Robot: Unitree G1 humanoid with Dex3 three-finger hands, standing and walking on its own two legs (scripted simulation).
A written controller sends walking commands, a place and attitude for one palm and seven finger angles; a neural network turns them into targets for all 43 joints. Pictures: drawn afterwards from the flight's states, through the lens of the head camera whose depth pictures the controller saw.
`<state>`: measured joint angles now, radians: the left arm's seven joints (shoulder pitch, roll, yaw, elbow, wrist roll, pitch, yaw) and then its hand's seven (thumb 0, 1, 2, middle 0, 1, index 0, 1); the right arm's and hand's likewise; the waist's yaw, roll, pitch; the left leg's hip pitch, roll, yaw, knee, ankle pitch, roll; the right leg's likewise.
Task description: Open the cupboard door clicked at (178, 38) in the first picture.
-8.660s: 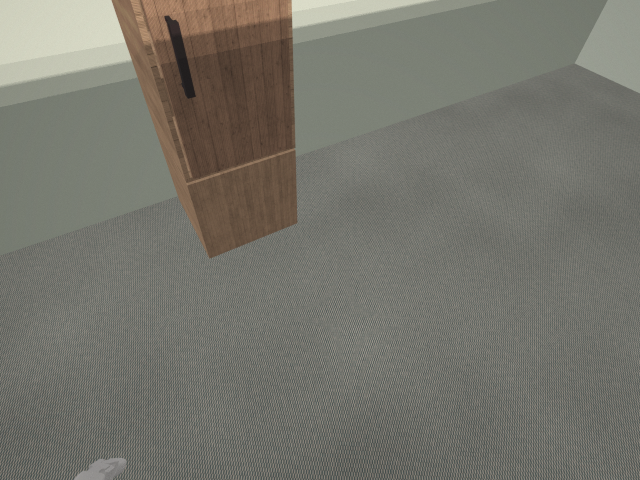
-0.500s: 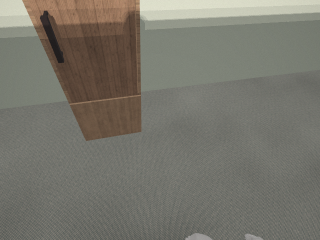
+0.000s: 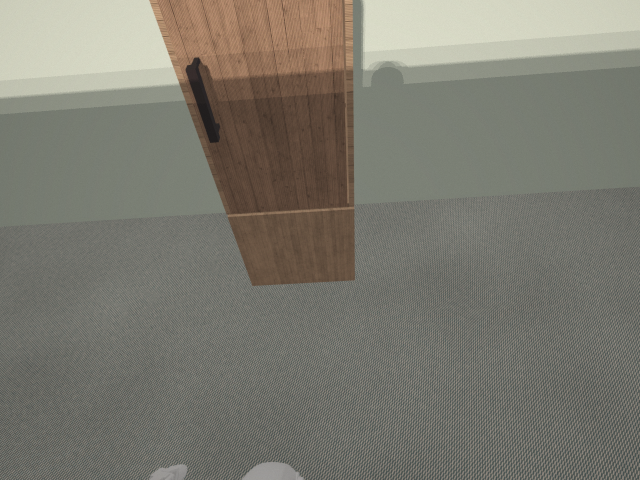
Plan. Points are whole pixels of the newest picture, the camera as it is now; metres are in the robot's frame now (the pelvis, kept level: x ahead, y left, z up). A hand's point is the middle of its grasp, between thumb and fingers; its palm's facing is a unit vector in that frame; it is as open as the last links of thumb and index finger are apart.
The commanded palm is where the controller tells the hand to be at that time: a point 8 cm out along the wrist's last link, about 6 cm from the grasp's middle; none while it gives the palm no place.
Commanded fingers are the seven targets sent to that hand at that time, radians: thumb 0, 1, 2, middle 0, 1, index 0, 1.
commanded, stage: take the last steps up to it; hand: left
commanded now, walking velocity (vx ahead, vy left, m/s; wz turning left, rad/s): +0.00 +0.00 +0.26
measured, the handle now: (205, 101) +0.87 +0.29 +0.04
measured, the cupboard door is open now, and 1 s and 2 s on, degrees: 0 0 0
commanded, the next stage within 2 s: come to a stop and stand still in 1.24 s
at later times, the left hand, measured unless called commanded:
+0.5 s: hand out of the picture -0.01 +0.25 -0.17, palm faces +0.16 -0.97 -0.19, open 7.4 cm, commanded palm none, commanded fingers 0.00 0.90 0.90 -0.20 -0.30 -0.20 -0.30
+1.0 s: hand (196, 467) +0.17 +0.21 -0.16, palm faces +0.20 -0.96 -0.21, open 7.2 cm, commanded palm none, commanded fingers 0.00 0.90 0.90 -0.20 -0.30 -0.20 -0.30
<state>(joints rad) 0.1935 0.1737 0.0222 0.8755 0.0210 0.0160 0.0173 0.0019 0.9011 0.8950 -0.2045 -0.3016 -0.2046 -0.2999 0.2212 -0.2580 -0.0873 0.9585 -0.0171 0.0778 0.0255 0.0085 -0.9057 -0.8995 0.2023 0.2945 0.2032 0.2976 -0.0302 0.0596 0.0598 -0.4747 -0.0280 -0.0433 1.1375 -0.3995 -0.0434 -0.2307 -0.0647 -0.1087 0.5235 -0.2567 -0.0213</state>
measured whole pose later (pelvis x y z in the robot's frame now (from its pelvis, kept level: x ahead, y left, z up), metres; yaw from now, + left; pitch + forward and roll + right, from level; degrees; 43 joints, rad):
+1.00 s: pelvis +0.17 +0.02 +0.01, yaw +9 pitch -1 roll +0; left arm 0.28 0.16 0.05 1.06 0.02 -0.06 0.01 -0.02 0.94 0.90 -0.20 -0.30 -0.20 -0.30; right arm 0.27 -0.19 -0.07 1.05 -0.02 -0.01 0.02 0.01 -0.91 -0.90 0.20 0.29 0.20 0.30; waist -0.02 0.03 0.00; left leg -0.51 0.12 0.07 0.94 -0.25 -0.02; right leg -0.15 -0.02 -0.18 0.38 -0.22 -0.04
